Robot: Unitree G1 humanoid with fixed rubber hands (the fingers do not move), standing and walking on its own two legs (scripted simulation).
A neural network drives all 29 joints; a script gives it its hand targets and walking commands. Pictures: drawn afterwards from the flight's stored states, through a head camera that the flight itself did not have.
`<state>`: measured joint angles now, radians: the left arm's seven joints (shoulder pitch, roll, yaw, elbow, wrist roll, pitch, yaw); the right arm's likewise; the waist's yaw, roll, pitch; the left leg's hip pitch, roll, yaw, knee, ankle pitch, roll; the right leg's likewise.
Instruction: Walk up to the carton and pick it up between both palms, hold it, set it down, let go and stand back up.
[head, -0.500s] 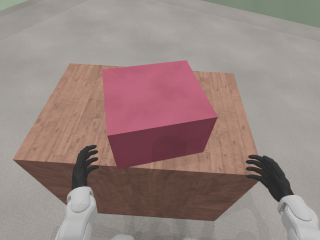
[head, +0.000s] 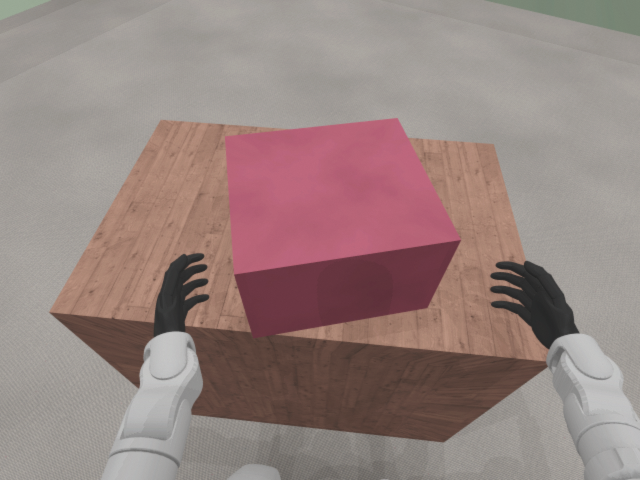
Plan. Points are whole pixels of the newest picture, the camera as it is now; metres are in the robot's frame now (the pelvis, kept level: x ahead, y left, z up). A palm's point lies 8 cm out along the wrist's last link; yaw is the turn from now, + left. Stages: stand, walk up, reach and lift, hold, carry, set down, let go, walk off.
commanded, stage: reach and lift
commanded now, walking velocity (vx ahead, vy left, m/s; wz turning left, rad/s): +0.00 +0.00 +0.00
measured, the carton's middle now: (328, 224) +0.48 +0.06 -0.02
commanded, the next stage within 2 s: none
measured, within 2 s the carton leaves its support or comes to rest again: neither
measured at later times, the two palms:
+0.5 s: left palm (169, 279) +0.30 +0.24 +0.05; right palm (520, 257) +0.41 -0.20 +0.05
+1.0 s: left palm (169, 237) +0.34 +0.25 +0.08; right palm (508, 204) +0.46 -0.18 +0.09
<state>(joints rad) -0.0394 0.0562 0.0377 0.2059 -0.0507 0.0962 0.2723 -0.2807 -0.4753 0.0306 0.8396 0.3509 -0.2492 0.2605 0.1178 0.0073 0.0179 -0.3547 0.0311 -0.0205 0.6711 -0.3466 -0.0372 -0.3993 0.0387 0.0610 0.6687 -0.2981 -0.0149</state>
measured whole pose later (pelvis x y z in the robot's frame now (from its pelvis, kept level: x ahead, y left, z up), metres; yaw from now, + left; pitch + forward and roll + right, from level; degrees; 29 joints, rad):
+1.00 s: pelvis -0.01 +0.00 +0.00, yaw -1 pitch +12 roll -1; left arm -0.62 0.13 0.09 0.58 -0.16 0.29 0.26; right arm -0.85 -0.52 0.03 1.06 0.35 0.06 0.21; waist 0.23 0.03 -0.08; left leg -0.57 0.05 -0.02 0.67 -0.30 -0.04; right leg -0.60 0.05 0.06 0.63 -0.23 -0.01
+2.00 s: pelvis +0.00 +0.00 -0.02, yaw -1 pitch +30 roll +0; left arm -0.77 0.14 0.07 1.08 -0.28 -0.15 0.18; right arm -0.96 -0.52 0.15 1.26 0.35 -0.15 0.17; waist 0.26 0.01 -0.25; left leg -0.93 0.05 -0.02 0.68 -0.27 -0.04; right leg -0.96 0.06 0.06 0.63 -0.19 -0.01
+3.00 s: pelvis +0.00 +0.00 -0.02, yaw -1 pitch +31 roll +0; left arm -0.78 0.05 0.07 1.08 -0.28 -0.18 0.21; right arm -1.03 -0.45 0.18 1.33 0.35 -0.21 0.12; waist 0.28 0.02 -0.27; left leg -0.95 0.05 -0.02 0.68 -0.27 -0.04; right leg -0.98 0.06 0.06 0.64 -0.19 -0.01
